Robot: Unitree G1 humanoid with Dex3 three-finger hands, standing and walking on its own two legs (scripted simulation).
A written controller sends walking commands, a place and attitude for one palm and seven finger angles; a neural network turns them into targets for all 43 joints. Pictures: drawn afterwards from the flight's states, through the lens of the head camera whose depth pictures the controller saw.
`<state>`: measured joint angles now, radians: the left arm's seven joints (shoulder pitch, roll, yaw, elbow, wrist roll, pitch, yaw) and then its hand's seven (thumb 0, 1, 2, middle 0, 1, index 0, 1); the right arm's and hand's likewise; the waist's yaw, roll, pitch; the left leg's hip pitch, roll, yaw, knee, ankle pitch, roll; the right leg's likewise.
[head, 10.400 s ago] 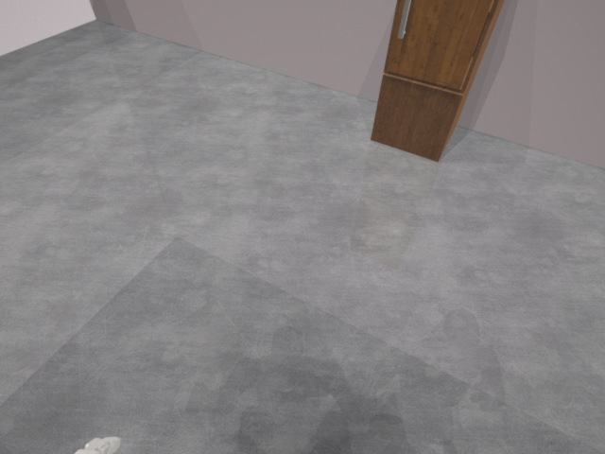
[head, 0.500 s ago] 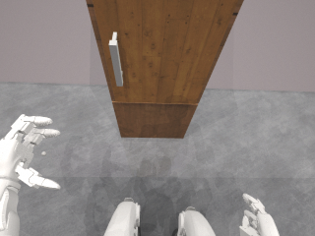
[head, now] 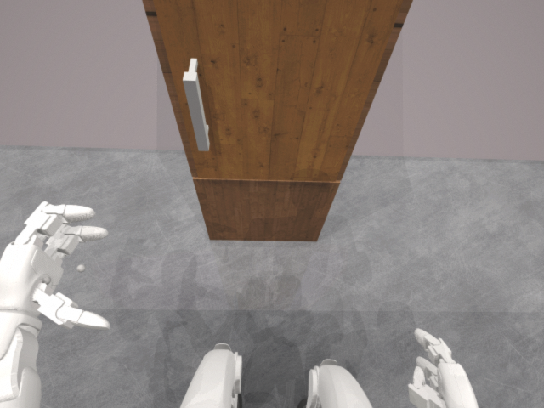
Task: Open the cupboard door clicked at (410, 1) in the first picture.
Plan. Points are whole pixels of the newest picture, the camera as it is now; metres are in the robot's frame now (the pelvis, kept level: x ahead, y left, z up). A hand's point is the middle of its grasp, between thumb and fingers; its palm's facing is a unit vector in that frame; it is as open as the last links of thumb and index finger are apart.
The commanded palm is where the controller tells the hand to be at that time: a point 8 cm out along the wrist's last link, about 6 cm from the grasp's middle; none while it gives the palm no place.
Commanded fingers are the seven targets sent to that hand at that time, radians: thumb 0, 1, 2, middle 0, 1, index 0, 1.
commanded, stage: move the hooked fingers beside the handle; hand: left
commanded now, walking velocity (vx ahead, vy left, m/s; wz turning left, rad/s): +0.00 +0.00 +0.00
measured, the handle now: (199, 108) +0.60 +0.18 +0.02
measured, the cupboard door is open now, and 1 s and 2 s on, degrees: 0 0 0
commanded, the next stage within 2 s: none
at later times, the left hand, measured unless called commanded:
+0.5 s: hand (117, 212) +0.37 +0.26 +0.03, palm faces +0.06 -1.00 -0.05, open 14.0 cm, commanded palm +0.35 +0.30 +0.03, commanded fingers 0.00 -0.50 0.30 -0.30 -1.20 -0.30 -1.20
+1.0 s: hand (138, 177) +0.44 +0.24 +0.02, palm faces +0.06 -1.00 -0.03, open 14.0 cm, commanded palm +0.43 +0.29 +0.02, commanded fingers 0.00 -0.50 0.30 -0.30 -1.20 -0.30 -1.20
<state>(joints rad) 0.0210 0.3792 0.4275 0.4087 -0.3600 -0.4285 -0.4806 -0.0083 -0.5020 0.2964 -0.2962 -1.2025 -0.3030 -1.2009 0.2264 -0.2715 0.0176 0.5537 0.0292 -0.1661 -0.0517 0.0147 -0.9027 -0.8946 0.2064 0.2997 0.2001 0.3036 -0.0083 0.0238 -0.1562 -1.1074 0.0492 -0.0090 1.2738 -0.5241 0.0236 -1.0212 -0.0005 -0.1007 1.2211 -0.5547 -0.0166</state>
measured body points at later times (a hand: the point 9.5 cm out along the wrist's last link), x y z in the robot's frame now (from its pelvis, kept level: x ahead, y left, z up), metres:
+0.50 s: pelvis +0.00 +0.00 +0.00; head +0.12 +0.02 +0.43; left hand +0.36 +0.31 +0.03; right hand +0.12 -0.26 -0.10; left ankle +0.04 +0.10 -0.63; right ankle +0.02 -0.12 -0.63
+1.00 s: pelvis +0.00 +0.00 -0.01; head +0.13 +0.03 +0.42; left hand +0.43 +0.30 +0.03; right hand +0.08 -0.27 -0.12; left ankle +0.04 +0.10 -0.63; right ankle +0.02 -0.12 -0.63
